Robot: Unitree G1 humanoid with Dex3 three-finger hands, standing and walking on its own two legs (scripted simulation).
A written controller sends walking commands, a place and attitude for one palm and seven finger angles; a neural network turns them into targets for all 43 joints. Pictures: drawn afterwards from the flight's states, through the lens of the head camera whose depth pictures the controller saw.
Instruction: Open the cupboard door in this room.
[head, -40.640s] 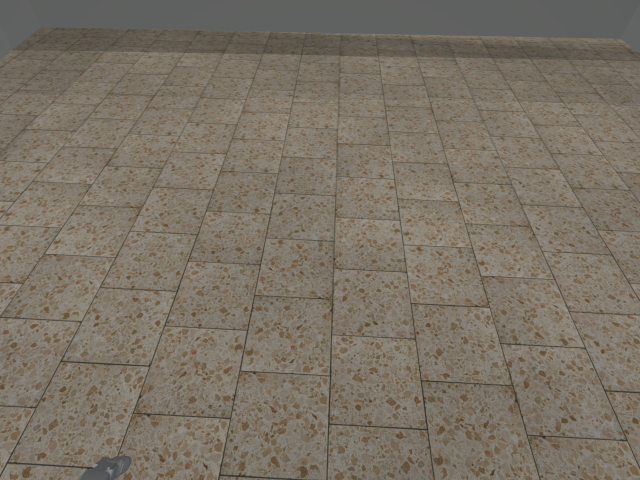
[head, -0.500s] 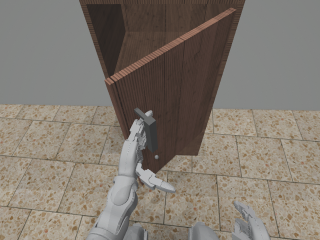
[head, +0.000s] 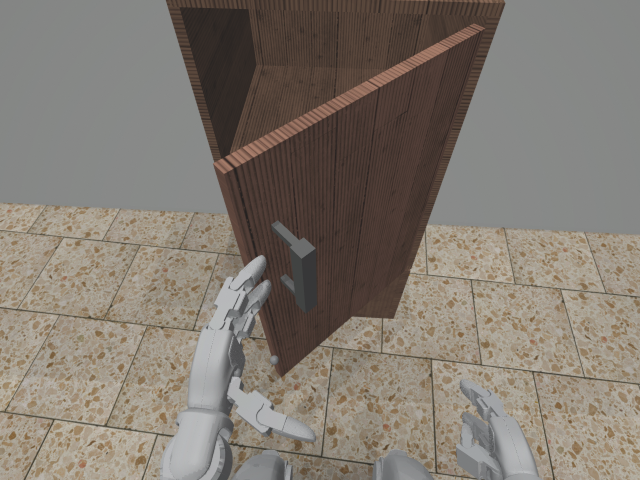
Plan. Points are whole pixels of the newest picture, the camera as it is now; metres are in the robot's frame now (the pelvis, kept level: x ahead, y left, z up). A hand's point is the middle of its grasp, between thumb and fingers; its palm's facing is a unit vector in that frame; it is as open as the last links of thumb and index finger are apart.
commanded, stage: slide the hand sideways off the handle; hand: left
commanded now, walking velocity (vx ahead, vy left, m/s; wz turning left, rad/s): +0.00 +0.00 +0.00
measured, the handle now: (294, 268) +0.36 +0.06 +0.06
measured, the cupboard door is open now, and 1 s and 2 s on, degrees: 45 45 45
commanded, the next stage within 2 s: draw the hand back to the body in 0.40 s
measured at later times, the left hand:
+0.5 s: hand (235, 388) +0.22 +0.11 +0.05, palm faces -0.03 -1.00 -0.04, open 16.3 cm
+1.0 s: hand (147, 370) +0.21 +0.17 +0.12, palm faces +0.00 -1.00 -0.08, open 16.2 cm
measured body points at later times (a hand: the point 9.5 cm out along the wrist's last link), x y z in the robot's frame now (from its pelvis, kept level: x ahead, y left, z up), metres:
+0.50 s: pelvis +0.00 -0.01 -0.01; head +0.07 -0.02 +0.43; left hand +0.21 +0.16 +0.05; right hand +0.19 -0.24 -0.09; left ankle +0.00 +0.12 -0.66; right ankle +0.03 -0.11 -0.66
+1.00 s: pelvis +0.02 +0.01 +0.02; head +0.03 +0.00 +0.47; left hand +0.20 +0.23 +0.13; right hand +0.20 -0.22 -0.04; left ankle +0.00 +0.12 -0.66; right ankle +0.03 -0.11 -0.66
